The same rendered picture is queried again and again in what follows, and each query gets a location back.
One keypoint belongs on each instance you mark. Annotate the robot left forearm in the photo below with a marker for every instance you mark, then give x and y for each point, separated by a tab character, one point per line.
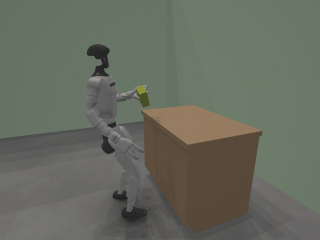
125	96

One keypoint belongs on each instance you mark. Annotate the robot left shin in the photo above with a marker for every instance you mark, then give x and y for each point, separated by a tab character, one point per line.
123	181

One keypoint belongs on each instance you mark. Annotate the robot left hand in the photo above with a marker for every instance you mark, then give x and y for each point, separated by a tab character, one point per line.
135	92

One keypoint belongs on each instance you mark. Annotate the table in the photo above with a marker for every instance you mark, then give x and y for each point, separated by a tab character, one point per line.
203	163

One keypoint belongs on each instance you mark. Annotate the sponge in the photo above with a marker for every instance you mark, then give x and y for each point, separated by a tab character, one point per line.
142	94

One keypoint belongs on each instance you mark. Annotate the humanoid robot head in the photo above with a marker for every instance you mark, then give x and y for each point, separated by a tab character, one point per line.
99	52

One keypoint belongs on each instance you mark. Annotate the robot right hand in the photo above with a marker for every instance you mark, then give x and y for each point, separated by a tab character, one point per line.
125	144

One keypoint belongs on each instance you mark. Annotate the robot right upper arm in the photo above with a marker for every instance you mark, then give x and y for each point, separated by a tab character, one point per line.
94	86

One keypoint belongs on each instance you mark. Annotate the robot right forearm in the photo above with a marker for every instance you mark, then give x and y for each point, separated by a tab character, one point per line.
102	126

